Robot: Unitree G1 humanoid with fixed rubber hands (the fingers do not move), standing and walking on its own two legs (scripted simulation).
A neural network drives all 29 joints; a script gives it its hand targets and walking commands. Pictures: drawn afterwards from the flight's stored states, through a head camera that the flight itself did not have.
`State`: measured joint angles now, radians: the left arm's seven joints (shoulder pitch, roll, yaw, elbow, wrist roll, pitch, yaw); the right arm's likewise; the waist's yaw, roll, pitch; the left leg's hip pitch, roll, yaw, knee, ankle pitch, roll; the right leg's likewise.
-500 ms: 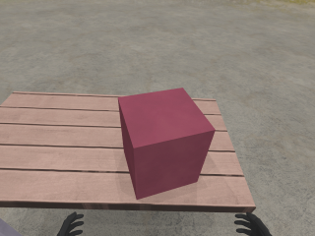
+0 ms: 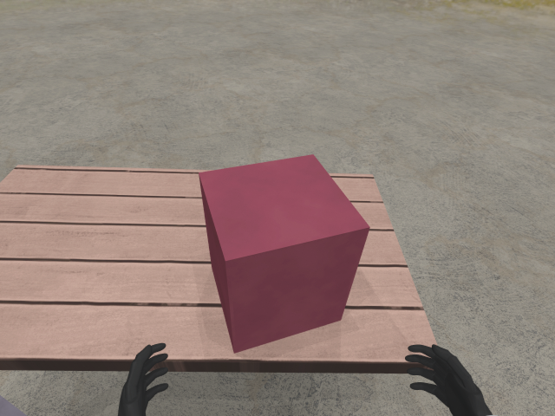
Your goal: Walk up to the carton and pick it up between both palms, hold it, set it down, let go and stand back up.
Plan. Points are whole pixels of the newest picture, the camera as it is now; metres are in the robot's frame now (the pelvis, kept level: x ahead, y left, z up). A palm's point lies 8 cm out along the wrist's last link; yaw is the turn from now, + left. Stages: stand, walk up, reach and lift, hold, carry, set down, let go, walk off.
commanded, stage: reach and lift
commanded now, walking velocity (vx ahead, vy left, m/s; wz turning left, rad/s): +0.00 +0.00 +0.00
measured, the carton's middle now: (274, 251) +0.42 +0.01 +0.02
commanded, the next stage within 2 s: none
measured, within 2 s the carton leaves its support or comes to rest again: neither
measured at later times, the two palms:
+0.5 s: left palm (155, 367) +0.21 +0.17 +0.03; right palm (463, 359) +0.24 -0.26 +0.01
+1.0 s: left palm (146, 324) +0.25 +0.18 +0.07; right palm (447, 302) +0.30 -0.24 +0.06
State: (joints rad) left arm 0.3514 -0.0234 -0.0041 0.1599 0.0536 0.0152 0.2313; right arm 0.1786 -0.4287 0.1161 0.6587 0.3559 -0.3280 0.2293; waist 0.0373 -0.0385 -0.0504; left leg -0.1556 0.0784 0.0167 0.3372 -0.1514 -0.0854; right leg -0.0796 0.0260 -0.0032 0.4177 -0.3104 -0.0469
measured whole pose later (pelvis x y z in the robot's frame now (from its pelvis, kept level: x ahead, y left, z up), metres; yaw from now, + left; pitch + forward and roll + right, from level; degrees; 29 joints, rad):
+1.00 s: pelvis -0.02 -0.01 +0.00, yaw -2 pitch +0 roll +0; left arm -0.05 -0.08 0.09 0.00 0.04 0.37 0.28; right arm -0.28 -0.48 0.17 0.65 0.46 -0.09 0.16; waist 0.07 -0.02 -0.03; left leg -0.18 0.10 -0.02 0.28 -0.09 -0.10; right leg -0.13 0.07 0.03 0.38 -0.24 -0.06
